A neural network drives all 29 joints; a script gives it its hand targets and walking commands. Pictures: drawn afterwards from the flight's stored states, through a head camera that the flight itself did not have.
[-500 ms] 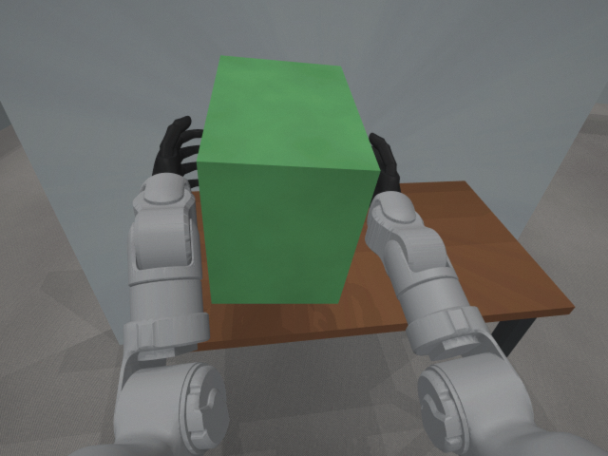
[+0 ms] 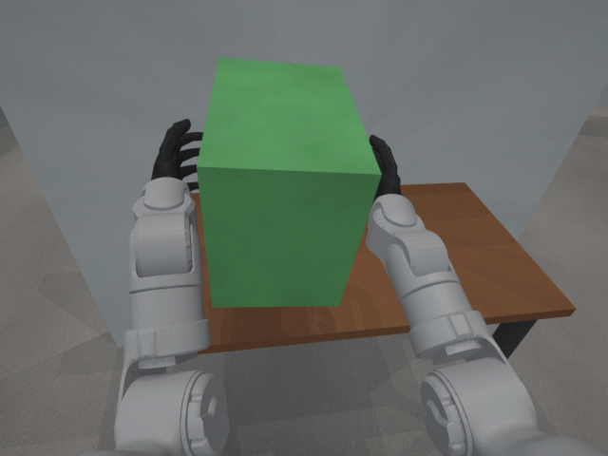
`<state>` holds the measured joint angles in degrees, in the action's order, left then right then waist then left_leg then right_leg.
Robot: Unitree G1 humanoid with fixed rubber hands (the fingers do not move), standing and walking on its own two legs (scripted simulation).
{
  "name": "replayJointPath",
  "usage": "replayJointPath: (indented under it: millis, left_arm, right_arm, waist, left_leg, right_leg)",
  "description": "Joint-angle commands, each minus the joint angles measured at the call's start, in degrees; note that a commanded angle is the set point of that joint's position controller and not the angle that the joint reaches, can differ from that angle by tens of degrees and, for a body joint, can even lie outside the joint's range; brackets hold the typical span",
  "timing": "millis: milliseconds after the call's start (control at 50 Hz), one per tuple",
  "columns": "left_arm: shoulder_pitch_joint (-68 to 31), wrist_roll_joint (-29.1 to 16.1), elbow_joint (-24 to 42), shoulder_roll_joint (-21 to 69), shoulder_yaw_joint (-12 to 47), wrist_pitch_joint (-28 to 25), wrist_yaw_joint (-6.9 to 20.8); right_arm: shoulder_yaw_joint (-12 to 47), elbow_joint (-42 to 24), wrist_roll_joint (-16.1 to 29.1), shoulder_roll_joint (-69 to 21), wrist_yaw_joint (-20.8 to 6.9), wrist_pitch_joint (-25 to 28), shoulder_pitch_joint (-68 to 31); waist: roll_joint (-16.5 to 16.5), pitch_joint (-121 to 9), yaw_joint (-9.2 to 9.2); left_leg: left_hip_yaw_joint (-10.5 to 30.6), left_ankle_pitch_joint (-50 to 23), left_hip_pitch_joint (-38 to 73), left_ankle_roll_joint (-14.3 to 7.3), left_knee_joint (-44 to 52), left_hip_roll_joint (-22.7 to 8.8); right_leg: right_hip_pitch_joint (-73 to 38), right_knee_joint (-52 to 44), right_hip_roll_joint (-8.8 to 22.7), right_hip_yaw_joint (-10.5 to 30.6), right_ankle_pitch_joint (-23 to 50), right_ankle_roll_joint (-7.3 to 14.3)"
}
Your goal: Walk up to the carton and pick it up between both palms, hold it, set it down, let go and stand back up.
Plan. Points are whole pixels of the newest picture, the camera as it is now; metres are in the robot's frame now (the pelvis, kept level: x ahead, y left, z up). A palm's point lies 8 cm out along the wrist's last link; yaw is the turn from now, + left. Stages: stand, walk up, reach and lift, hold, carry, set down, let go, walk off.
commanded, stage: hold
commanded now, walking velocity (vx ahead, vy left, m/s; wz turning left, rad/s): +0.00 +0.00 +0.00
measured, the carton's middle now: (279, 181) +0.42 +0.01 +0.20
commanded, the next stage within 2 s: none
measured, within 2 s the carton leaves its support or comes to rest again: neither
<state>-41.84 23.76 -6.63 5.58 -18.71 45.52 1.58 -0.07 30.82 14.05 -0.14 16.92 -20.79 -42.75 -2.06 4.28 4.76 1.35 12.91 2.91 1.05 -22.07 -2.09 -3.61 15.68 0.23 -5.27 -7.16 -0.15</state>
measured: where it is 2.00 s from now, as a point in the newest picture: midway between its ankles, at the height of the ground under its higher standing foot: outside the picture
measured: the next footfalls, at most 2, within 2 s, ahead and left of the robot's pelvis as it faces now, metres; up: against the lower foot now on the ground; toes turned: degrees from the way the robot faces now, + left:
none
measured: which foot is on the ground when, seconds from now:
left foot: down 0.00-1.00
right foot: down 0.00-1.00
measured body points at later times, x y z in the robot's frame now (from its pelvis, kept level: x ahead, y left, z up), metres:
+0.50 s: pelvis +0.00 +0.00 +0.00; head -0.06 +0.02 +0.45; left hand +0.37 +0.14 +0.24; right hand +0.37 -0.13 +0.21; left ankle +0.01 +0.13 -0.75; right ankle +0.03 -0.12 -0.75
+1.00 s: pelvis +0.00 +0.00 +0.00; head -0.06 +0.02 +0.45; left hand +0.38 +0.14 +0.23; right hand +0.38 -0.13 +0.21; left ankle +0.01 +0.13 -0.75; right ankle +0.03 -0.12 -0.75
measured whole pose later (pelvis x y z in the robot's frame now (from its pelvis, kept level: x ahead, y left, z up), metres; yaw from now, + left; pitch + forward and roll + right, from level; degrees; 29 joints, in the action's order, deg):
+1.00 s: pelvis +0.00 +0.00 +0.00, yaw +0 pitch -12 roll -1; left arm -43.3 23.9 -9.2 5.4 -19.9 45.1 1.9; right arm -1.1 32.7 13.0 -0.5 16.8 -21.1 -44.0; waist -2.1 3.8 4.6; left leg 1.3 12.2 2.5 1.2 -21.3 -2.1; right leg -2.6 16.1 0.2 -5.2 -7.1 0.1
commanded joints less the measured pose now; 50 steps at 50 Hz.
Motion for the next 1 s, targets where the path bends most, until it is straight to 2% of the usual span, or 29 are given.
replayJointPath:
  millis: [0, 160, 240, 380, 480, 560, 700, 860, 980]
  left_arm:
    - [-34.7, -9.4, 2.4, 32.7, 28.5, -2.2, 7.9]
    - [-36.0, -10.3, 2.3, 33.0, 29.2, -2.6, 7.7]
    - [-35.6, -10.2, 2.3, 32.9, 28.8, -2.7, 7.5]
    - [-35.0, -9.1, 0.2, 31.7, 26.7, -2.4, 8.0]
    - [-36.8, -9.5, 0.7, 32.1, 26.9, -2.6, 8.2]
    - [-37.4, -9.4, -0.2, 32.0, 26.5, -3.0, 8.0]
    - [-37.4, -9.8, -1.2, 32.1, 26.5, -3.2, 7.9]
    - [-37.3, -9.3, -1.5, 31.6, 25.6, -3.2, 8.1]
    - [-37.8, -10.7, 1.3, 32.7, 28.2, -3.3, 7.8]
  right_arm:
    - [20.7, -19.7, 4.4, -34.2, -6.0, 4.2, -48.6]
    - [20.4, -20.2, 4.0, -34.6, -6.4, 4.6, -49.8]
    - [20.9, -20.9, 3.9, -35.0, -6.3, 4.6, -50.0]
    - [19.9, -18.0, 3.1, -34.8, -6.3, 4.0, -48.8]
    - [20.1, -18.8, 3.6, -35.4, -6.3, 4.3, -50.3]
    - [18.9, -17.3, 2.8, -35.5, -6.7, 4.3, -50.1]
    - [19.2, -17.8, 2.9, -35.8, -6.6, 4.4, -51.1]
    - [18.8, -16.2, 2.8, -35.5, -6.5, 4.1, -50.1]
    - [20.4, -19.4, 4.5, -35.6, -6.0, 4.5, -51.2]
  waist:
    - [4.4, -21.9, 0.77]
    - [4.5, -23.0, 0.9]
    - [3.9, -23.5, 0.4]
    - [3.0, -20.8, 0.37]
    - [3.8, -22.8, 0.27]
    - [3.5, -21.6, 0.35]
    - [3.2, -22.4, 0.16]
    - [2.9, -22.0, 0.27]
    - [4.3, -24.6, 0.87]
  left_leg:
    - [-3.4, -18.7, -0.9, 1.3, 3.2, 4.4]
    - [-3.4, -18.1, -0.5, 1.2, 3.1, 4.3]
    - [-3.4, -18.1, -0.4, 0.8, 3.1, 4.4]
    - [-3.8, -14.6, -2.1, 0.0, 4.3, 4.6]
    - [-3.8, -15.2, -2.2, 0.1, 3.8, 4.8]
    - [-3.9, -13.2, -2.7, -0.1, 4.5, 4.6]
    - [-3.8, -12.8, -3.0, -0.3, 4.4, 4.8]
    - [-3.9, -13.2, -2.9, -0.3, 4.5, 4.8]
    - [-3.3, -18.1, -1.1, 0.7, 2.7, 4.9]
  right_leg:
    - [-9.2, -0.2, -4.4, -0.8, 8.9, -2.1]
    - [-8.4, -0.3, -4.3, -0.7, 7.9, -1.9]
    - [-8.8, -0.2, -4.2, -0.6, 8.9, -2.2]
    - [-8.8, -0.6, -3.8, -0.2, 7.3, -2.5]
    - [-9.1, -0.3, -3.8, -0.3, 7.8, -2.5]
    - [-7.8, -0.5, -3.8, -0.5, 5.1, -2.4]
    - [-8.1, -0.4, -3.8, -0.3, 5.5, -2.7]
    - [-8.1, -0.3, -3.7, -0.3, 5.8, -2.8]
    - [-9.2, 0.2, -4.1, -0.3, 10.2, -2.6]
